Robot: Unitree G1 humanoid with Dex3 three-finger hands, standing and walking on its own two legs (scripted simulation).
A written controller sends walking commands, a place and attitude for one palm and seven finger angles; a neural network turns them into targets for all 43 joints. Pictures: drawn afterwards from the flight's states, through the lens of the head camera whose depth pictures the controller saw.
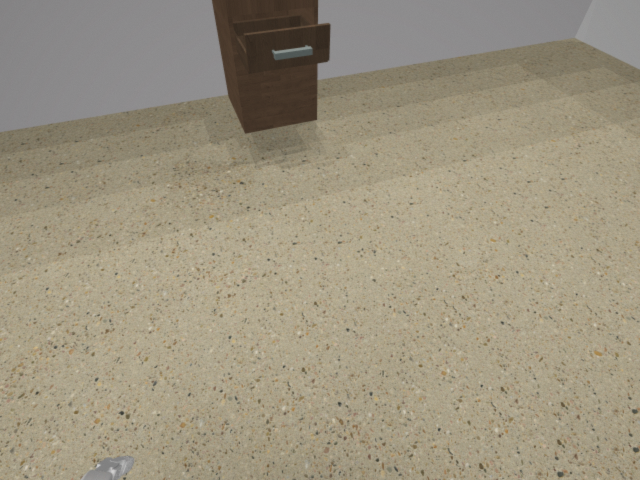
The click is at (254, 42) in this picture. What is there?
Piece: drawer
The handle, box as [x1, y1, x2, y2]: [272, 45, 312, 59]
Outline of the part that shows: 312,48 310,46 305,45 304,47 278,51 272,50 272,52 274,54 275,59 312,54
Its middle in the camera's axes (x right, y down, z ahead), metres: -0.13 -0.83 +1.71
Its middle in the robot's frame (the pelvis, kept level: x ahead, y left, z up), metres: +1.81 +0.21 -0.24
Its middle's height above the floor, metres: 0.53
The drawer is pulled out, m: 0.22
